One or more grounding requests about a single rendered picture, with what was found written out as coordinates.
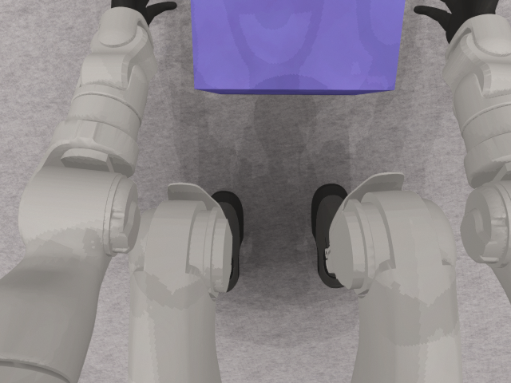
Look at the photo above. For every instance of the left robot hand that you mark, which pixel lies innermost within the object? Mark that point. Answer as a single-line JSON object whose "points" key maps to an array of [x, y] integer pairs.
{"points": [[148, 12]]}

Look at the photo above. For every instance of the left robot shin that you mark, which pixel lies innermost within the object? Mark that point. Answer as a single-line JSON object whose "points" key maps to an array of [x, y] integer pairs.
{"points": [[176, 191]]}

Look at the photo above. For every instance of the right robot hand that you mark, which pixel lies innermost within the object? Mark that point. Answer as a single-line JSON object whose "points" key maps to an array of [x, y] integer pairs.
{"points": [[461, 10]]}

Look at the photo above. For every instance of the carton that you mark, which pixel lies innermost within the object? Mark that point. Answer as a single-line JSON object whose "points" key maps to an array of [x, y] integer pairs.
{"points": [[296, 47]]}

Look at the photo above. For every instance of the right robot forearm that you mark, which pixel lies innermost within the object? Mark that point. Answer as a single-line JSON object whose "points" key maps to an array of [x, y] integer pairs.
{"points": [[478, 72]]}

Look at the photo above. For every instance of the left robot upper arm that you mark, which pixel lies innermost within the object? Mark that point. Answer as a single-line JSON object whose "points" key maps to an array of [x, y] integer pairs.
{"points": [[73, 222]]}

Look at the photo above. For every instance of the right robot foot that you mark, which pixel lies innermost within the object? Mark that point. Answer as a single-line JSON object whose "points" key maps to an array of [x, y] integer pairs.
{"points": [[325, 203]]}

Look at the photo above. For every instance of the right robot upper arm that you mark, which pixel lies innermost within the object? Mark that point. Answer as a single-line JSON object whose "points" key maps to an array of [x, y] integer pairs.
{"points": [[486, 229]]}

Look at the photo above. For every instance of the left robot forearm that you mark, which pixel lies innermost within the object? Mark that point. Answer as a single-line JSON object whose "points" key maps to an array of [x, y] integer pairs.
{"points": [[108, 104]]}

